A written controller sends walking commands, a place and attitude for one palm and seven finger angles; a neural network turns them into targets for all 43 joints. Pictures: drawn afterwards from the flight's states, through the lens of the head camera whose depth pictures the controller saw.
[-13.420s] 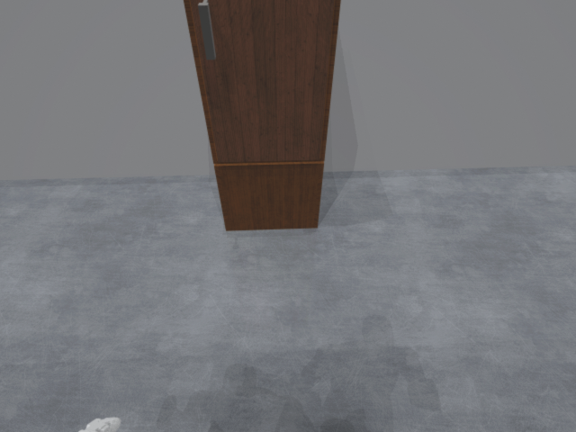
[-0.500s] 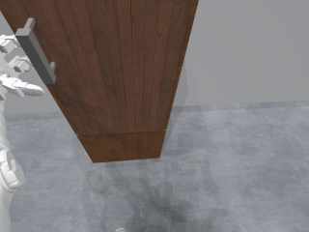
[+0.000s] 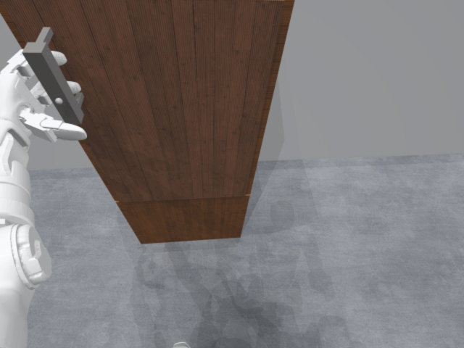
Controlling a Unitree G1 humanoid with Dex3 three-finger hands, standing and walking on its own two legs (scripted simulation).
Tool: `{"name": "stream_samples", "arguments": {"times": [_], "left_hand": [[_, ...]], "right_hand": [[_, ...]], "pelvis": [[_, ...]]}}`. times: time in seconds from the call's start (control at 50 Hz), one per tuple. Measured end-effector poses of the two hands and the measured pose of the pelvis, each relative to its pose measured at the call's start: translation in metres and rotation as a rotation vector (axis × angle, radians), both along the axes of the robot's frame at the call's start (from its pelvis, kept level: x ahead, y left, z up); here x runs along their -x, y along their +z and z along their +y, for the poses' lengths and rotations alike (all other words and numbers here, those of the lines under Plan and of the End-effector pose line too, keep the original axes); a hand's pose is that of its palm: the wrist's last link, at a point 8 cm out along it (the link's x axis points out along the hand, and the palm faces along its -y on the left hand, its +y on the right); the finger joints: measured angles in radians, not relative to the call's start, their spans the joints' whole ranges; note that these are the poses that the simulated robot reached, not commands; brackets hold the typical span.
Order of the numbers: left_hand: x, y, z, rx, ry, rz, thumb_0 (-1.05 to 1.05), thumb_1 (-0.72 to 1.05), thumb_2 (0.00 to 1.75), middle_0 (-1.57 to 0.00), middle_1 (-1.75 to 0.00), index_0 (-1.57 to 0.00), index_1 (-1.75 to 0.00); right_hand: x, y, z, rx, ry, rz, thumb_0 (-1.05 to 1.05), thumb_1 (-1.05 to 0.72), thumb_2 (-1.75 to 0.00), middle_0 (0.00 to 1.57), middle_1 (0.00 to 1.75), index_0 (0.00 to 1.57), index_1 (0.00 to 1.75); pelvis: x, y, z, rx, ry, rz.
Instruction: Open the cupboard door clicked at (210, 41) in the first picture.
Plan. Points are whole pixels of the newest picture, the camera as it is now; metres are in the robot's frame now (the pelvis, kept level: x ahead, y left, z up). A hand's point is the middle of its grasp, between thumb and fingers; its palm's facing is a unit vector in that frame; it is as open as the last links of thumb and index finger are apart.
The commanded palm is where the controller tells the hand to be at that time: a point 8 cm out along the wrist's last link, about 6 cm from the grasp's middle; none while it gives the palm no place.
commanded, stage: slide the fingers in behind the handle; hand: left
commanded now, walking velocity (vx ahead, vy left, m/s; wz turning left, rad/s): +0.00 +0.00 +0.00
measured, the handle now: (61, 78) +0.52 +0.26 +0.16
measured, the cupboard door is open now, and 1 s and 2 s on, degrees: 0 1 7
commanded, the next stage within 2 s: close the thumb around the handle in 0.72 s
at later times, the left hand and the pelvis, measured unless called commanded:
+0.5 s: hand (72, 103) +0.47 +0.23 +0.15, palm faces +0.05 -1.00 +0.00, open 14.0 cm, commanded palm +0.44 +0.28 +0.15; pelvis +0.00 +0.00 +0.00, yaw +0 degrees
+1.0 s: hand (67, 106) +0.46 +0.24 +0.15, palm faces +0.05 -1.00 +0.02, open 13.1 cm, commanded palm +0.43 +0.29 +0.15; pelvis +0.00 +0.00 +0.00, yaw +0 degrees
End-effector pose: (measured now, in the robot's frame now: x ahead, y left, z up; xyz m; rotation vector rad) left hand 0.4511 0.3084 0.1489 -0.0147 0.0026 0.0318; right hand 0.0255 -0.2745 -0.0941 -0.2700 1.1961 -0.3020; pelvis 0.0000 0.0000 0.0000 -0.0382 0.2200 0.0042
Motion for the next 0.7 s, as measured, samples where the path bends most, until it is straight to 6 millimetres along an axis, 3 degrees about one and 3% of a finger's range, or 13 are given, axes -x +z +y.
{"name": "stream_samples", "arguments": {"times": [0.3,0.7], "left_hand": [[0.001,0.002,-0.021,-0.007,0.000,0.007,-0.01,-0.50,0.30,-0.30,-1.20,-0.30,-1.21],[0.012,0.002,-0.022,0.001,0.018,-0.002,-0.01,-0.50,0.30,-0.27,-1.20,-0.30,-1.20]], "right_hand": [[0.003,-0.005,0.003,-0.036,-0.016,0.000,0.01,-0.90,-0.90,0.20,0.30,0.21,0.30],[-0.014,-0.003,0.002,-0.034,0.004,-0.059,0.01,-0.90,-0.90,0.20,0.30,0.21,0.30]], "pelvis": [[-0.003,0.002,-0.002,-0.005,-0.004,-0.017],[-0.002,0.003,-0.002,-0.008,-0.003,-0.041]]}}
